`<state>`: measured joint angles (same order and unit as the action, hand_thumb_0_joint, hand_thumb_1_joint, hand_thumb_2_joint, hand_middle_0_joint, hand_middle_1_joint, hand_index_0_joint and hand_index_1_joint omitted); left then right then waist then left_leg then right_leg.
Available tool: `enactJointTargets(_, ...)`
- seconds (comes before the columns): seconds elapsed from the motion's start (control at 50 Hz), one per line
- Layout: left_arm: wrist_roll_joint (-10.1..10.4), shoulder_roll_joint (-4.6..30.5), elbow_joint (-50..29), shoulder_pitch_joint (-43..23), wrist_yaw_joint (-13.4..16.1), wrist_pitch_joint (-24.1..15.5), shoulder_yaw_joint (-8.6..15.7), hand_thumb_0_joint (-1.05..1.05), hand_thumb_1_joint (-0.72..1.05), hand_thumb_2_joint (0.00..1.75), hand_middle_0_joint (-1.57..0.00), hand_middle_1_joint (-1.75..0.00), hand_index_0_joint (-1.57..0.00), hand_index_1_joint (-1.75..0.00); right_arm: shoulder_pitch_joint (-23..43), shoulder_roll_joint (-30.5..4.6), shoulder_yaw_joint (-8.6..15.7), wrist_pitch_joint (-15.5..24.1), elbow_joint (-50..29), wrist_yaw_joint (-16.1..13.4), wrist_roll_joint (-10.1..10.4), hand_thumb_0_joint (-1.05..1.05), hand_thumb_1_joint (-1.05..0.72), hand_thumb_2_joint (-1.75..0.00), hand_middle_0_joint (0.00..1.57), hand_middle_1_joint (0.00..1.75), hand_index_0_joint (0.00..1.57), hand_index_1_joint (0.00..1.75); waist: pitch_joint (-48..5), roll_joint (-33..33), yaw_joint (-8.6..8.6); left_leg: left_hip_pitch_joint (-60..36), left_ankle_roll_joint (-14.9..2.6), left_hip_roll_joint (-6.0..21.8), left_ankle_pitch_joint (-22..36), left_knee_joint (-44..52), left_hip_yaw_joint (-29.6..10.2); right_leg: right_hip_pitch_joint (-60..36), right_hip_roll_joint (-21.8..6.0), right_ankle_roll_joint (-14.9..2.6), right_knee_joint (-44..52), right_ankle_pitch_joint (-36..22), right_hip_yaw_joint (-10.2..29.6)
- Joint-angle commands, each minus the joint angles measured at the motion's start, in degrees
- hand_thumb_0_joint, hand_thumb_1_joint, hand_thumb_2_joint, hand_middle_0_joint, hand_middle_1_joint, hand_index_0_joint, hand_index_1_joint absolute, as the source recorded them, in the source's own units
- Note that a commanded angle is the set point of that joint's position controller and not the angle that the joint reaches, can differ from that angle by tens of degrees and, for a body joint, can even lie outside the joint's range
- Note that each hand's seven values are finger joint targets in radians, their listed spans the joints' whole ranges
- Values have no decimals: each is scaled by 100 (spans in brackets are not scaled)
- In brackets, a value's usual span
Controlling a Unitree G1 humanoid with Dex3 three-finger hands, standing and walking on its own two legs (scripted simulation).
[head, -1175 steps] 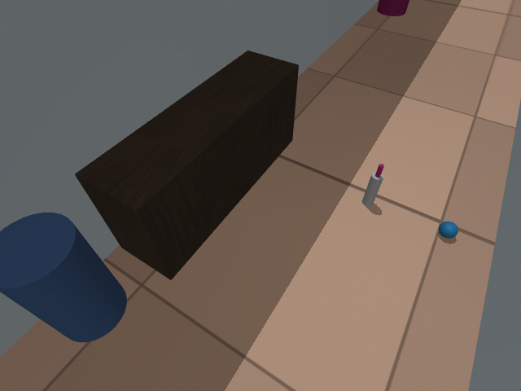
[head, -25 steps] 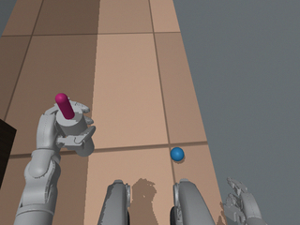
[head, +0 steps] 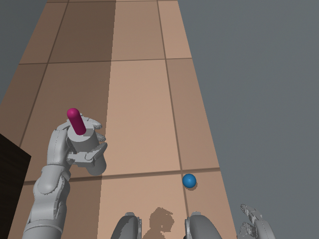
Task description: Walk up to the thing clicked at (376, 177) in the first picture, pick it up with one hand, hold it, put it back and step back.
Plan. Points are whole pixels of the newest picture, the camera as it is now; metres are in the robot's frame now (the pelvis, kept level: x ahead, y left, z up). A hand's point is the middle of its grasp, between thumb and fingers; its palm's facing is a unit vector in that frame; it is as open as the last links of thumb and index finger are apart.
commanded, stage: lift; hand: left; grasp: from the side
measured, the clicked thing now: (87, 144) +0.34 +0.18 +0.03
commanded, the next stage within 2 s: hold in 0.52 s
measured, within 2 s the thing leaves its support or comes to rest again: neither
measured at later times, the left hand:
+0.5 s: hand (90, 133) +0.35 +0.16 +0.07, palm faces -0.03 -1.00 -0.01, open 7.3 cm
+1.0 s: hand (90, 130) +0.34 +0.16 +0.09, palm faces -0.03 -1.00 +0.00, open 7.3 cm
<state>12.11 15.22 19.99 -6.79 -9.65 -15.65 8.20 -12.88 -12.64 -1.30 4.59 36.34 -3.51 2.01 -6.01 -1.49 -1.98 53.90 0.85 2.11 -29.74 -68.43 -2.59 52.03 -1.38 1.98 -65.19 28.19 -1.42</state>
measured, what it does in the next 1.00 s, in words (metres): stands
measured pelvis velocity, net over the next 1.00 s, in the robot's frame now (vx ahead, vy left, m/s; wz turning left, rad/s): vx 0.02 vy -0.01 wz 0.00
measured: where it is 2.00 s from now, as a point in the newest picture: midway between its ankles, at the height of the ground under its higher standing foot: outside the picture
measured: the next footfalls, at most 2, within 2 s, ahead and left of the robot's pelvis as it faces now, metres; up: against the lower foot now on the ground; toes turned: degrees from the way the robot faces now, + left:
none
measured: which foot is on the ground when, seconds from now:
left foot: down 0.00-1.00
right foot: down 0.00-1.00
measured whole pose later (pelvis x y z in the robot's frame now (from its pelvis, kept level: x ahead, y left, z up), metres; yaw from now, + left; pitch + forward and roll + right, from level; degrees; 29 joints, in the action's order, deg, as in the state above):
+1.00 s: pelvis +0.02 -0.01 +0.05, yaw +0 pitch +7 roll -1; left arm 11.8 12.9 27.0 -7.9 -11.9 -18.6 8.5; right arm -13.4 -12.9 -0.8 3.1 38.7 -4.6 0.8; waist -2.0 -1.0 -1.6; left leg 33.8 1.5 2.5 -24.5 -51.6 -1.5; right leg 32.8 -1.1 1.3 -49.5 23.3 -1.0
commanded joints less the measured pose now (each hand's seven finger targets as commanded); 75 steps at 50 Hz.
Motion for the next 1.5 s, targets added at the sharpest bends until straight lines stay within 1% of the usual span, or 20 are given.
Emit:
enactJointTargets(0.0, 210, 872, -1680, -1883, -11, -684, 477, 0, 42, 126, -130, -143, -133, -140, -31, -815, 334, 257, -656, -81, 0, 0, -89, -89, 20, 30, 20, 30, -2009, -293, 8, -1780, -63, -135, 1190, 1392, 11, -1160, 192, -271, 1114, -1251, -138)
enactJointTargets(0.04, 199, 821, -1709, -1955, -42, -730, 400, 0, 41, 126, -129, -142, -132, -140, -11, -824, 336, 260, -667, -78, -6, 0, -89, -89, 20, 30, 20, 30, -1963, -330, 12, -1905, -47, -125, 1153, 1521, -5, -1184, 202, -282, 1163, -1205, -153)
enactJointTargets(0.12, 200, 874, -1592, -2002, -38, -761, 503, 0, 44, 125, -126, -140, -130, -138, -10, -776, 313, 231, -652, -111, -29, 0, -88, -89, 20, 30, 20, 30, -1892, -206, 20, -1932, -73, -157, 1213, 1626, 89, -1569, 182, -264, 1406, -1310, -101)
enactJointTargets(0.3, 180, 839, -1483, -2113, -110, -870, 460, 0, 45, 127, -126, -141, -129, -139, -77, -758, 313, 195, -542, -150, -76, 0, -88, -89, 20, 30, 20, 30, -1940, -248, -37, -2357, -80, -145, 1746, 1793, 158, -2032, 171, -253, 1644, -1890, -45)
enactJointTargets(0.48, 172, 722, -1222, -2177, -195, -928, 395, 0, 44, 127, -126, -142, -129, -140, 28, -784, 326, 169, -529, -148, -85, 0, -87, -89, 20, 30, 20, 30, -1623, -280, -2, -2650, -42, -125, 1693, 2108, 152, -2104, 181, -270, 1849, -1780, -84)
enactJointTargets(0.52, 193, 788, -1190, -2099, -198, -914, 504, 0, 45, 127, -126, -142, -129, -140, -58, -801, 345, 157, -494, -151, -83, 0, -87, -89, 20, 30, 20, 30, -1747, -246, 19, -2743, -34, -113, 1903, 2131, 134, -2258, 191, -272, 1860, -1953, -98)
enactJointTargets(0.58, 208, 723, -1169, -2082, -221, -920, 454, 0, 44, 127, -127, -143, -130, -141, -76, -799, 347, 139, -451, -146, -103, 0, -88, -89, 20, 30, 20, 30, -1812, -286, 21, -2912, -10, -100, 2299, 2140, 125, -2350, 203, -276, 1846, -2235, -119)
enactJointTargets(0.7, 222, 798, -1156, -2219, -197, -992, 596, 0, 41, 121, -129, -142, -132, -139, 23, -758, 325, 113, -501, -154, -115, 0, -90, -89, 20, 30, 20, 30, -1611, 1, 52, -2660, -87, -162, 1931, 2206, 225, -2653, 155, -210, 2095, -2117, -22)
enactJointTargets(0.72, 208, 684, -1143, -2200, -205, -972, 463, 0, 40, 120, -129, -142, -133, -139, -12, -768, 330, 119, -504, -157, -117, 0, -90, -89, 20, 30, 20, 30, -1650, -5, -12, -2772, -75, -147, 1963, 2247, 214, -2662, 163, -216, 2080, -2134, -23)
enactJointTargets(0.76, 187, 712, -1196, -2331, -222, -1021, 444, 0, 41, 120, -127, -140, -131, -138, 81, -769, 331, 117, -492, -150, -115, 0, -89, -89, 20, 30, 20, 30, -1492, -211, 9, -2837, -52, -154, 1719, 2349, 220, -2522, 166, -244, 2137, -1858, -32)
enactJointTargets(0.88, 170, 736, -1230, -2243, -218, -1004, 475, 0, 42, 121, -130, -142, -133, -140, -3, -761, 332, 117, -459, -171, -137, 0, -90, -89, 20, 30, 20, 30, -1784, -251, 8, -3107, -45, -139, 2243, 2317, 224, -2755, 169, -236, 2141, -2348, -30)
enactJointTargets(0.98, 177, 696, -981, -2198, -165, -967, 532, 0, 41, 121, -129, -142, -132, -140, 92, -740, 325, 84, -462, -163, -117, 0, -89, -89, 20, 30, 20, 30, -1361, -19, 36, -2882, -73, -159, 1840, 2486, 243, -2802, 163, -221, 2328, -2006, -37)
enactJointTargets(1.08, 133, 719, -1078, -2336, -190, -993, 480, 0, 46, 120, -128, -140, -131, -138, 98, -755, 335, 97, -458, -170, -132, 0, -89, -89, 20, 30, 20, 30, -1387, -120, 21, -3015, -76, -173, 1910, 2538, 282, -2909, 148, -219, 2406, -2097, -16)
enactJointTargets(1.18, 160, 628, -1130, -2352, -215, -987, 395, 0, 47, 119, -127, -140, -130, -137, 208, -772, 336, 120, -514, -145, -116, 0, -89, -89, 20, 30, 20, 30, -1273, -207, 49, -3103, -44, -148, 1606, 2720, 240, -2829, 185, -259, 2460, -1741, -66)
enactJointTargets(1.2, 170, 766, -1106, -2348, -201, -987, 549, 0, 44, 120, -129, -141, -132, -139, 125, -779, 347, 133, -455, -149, -116, 0, -90, -89, 20, 30, 20, 30, -1452, -202, 38, -3204, -48, -138, 1719, 2703, 223, -2917, 181, -246, 2449, -1841, -69)
enactJointTargets(1.28, 173, 542, -836, -2200, -211, -943, 379, 0, 45, 122, -129, -142, -132, -140, 177, -756, 330, 164, -449, -138, -114, 0, -89, -89, 20, 30, 20, 30, -1138, -26, 2, -3101, -66, -129, 1707, 2727, 213, -2824, 187, -233, 2473, -1839, -81)
enactJointTargets(1.32, 151, 696, -1045, -2384, -200, -1012, 443, 0, 43, 121, -129, -142, -132, -140, 176, -785, 351, 165, -446, -127, -114, 0, -89, -89, 20, 30, 20, 30, -1272, -163, 33, -3168, -53, -134, 1694, 2748, 214, -2815, 183, -252, 2468, -1814, -79)
enactJointTargets(1.36, 139, 596, -1023, -2323, -223, -1028, 327, 0, 44, 121, -128, -142, -131, -139, 247, -778, 340, 175, -498, -119, -118, 0, -89, -89, 20, 30, 20, 30, -1170, -161, 44, -3150, -52, -150, 1506, 2783, 237, -2773, 180, -253, 2532, -1635, -72)
enactJointTargets(1.42, 160, 699, -1149, -2197, -205, -1035, 463, 0, 48, 121, -129, -142, -132, -140, 207, -752, 337, 201, -464, -126, -118, 0, -89, -89, 20, 30, 20, 30, -1436, -166, 98, -3219, -58, -167, 1749, 2726, 247, -2989, 166, -240, 2516, -1874, -50)
enactJointTargets(1.48, 171, 544, -1313, -2219, -176, -1010, 301, 0, 47, 122, -129, -143, -132, -140, 176, -752, 324, 217, -475, -110, -116, 0, -89, -89, 20, 30, 20, 30, -1353, -177, 51, -3293, -34, -138, 1797, 2784, 206, -2985, 198, -250, 2511, -1891, -97)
